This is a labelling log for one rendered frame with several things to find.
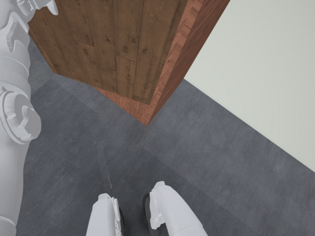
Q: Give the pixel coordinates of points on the left robot thigh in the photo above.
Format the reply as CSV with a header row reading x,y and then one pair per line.
x,y
104,216

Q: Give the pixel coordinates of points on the robot left forearm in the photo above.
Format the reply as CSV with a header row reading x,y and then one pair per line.
x,y
14,56

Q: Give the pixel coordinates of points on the robot left hand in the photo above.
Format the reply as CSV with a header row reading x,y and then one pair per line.
x,y
28,8

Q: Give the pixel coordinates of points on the robot thigh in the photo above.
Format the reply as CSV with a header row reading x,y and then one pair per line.
x,y
179,218
104,216

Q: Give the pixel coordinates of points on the right robot thigh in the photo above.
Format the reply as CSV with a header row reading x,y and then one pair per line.
x,y
179,218

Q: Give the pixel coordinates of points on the cupboard door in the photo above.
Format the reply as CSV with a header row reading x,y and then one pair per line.
x,y
119,46

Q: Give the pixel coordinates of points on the left robot upper arm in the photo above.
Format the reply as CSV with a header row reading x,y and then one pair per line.
x,y
19,124

